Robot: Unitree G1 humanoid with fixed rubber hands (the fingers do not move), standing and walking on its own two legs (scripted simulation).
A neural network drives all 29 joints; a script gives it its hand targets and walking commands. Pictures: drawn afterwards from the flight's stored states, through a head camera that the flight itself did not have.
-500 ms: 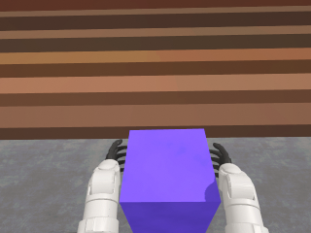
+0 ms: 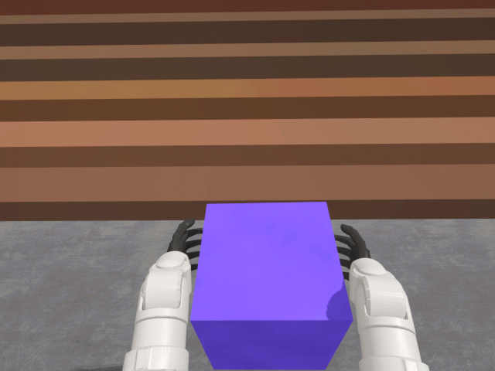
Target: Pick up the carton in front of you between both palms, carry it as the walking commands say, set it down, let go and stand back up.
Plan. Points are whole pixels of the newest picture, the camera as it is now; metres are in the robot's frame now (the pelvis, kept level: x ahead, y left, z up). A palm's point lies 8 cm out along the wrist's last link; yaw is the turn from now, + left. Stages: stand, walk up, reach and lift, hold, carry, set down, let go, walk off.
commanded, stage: carry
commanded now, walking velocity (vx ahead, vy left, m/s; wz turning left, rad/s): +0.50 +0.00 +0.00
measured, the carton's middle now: (267, 289) +0.29 +0.00 -0.02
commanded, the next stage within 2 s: none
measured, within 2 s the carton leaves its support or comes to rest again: neither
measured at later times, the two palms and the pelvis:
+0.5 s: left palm (177, 189) +0.45 +0.18 +0.08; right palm (324, 188) +0.46 -0.12 +0.08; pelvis +0.19 +0.02 -0.02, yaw +0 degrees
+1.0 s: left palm (210, 118) +0.77 +0.16 +0.07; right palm (314, 116) +0.79 -0.14 +0.07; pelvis +0.50 -0.01 -0.01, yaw +3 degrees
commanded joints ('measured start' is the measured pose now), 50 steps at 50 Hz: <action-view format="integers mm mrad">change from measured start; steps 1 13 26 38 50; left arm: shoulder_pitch -510 -447 -422 -248 -415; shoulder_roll -919 -880 -803 -897 -899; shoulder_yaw -626 -840 -865 -811 -861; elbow -93 -383 -696 -554 -709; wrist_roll -313 -567 -610 -502 -606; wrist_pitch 4 314 478 453 444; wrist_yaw -222 -175 -166 -138 -150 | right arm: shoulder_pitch -603 -492 -341 -367 -460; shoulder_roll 905 806 818 864 845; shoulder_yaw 623 789 770 819 814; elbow -147 -477 -608 -621 -735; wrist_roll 322 501 520 590 577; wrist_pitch -23 292 423 445 434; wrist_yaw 217 134 135 183 153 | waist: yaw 8 -3 -38 -20 13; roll -63 104 337 155 -24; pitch -140 -255 -273 -133 -335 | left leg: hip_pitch -107 -11 467 261 -409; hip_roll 54 205 424 228 151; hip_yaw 34 2 -446 192 80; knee -9 -26 -271 -249 699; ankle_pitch -233 119 83 669 39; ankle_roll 11 104 244 117 58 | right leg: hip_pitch -75 0 -566 -411 240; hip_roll -136 -28 -16 -40 -365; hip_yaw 94 -246 -245 -324 101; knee -145 -71 557 112 -237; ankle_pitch -369 19 -218 184 191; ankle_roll -48 -8 23 -17 -172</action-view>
